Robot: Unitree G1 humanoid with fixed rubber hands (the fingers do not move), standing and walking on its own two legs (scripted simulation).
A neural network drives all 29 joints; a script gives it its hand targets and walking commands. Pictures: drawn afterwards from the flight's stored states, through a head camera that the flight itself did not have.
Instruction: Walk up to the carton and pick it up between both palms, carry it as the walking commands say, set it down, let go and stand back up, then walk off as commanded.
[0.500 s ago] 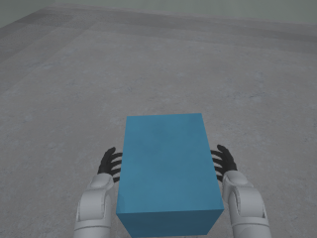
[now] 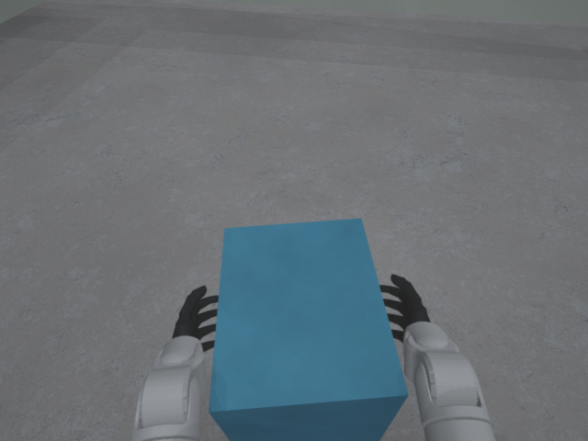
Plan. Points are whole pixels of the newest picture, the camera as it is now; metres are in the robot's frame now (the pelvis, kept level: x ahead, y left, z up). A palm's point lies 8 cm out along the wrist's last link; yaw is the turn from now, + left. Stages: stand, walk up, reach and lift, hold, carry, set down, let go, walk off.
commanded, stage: hold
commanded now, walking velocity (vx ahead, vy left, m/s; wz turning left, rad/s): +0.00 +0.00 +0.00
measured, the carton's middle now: (301, 335) +0.29 +0.03 -0.06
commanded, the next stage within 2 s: set down in 0.46 s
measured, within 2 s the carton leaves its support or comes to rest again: neither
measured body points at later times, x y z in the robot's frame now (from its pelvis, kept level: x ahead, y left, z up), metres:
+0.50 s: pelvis -0.02 +0.04 +0.00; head -0.08 +0.04 +0.45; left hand +0.27 +0.20 +0.03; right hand +0.30 -0.10 +0.05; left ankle +0.02 +0.14 -0.74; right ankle +0.00 -0.09 -0.74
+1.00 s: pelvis +0.00 -0.03 -0.01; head +0.02 -0.04 +0.44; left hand +0.27 +0.18 -0.03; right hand +0.33 -0.12 -0.03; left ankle +0.02 +0.14 -0.74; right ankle +0.00 -0.09 -0.74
